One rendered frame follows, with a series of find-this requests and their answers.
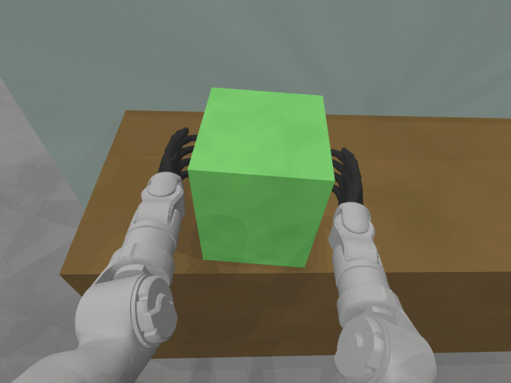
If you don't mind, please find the left robot hand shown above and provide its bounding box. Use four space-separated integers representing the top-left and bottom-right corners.
158 128 198 181

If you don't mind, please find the left robot upper arm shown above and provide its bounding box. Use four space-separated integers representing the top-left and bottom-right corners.
11 274 177 383

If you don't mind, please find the robot right forearm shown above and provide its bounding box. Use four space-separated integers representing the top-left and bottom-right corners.
328 202 421 335

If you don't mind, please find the carton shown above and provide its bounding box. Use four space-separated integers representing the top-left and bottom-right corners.
188 88 335 267

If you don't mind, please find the right robot upper arm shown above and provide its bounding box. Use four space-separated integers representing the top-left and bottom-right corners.
334 314 437 383

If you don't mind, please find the right robot hand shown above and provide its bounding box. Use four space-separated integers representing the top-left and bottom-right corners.
331 148 363 205

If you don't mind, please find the pedestal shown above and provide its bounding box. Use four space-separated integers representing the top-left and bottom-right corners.
59 110 511 359

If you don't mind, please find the robot left forearm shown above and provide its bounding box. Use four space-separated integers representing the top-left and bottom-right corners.
75 172 185 335

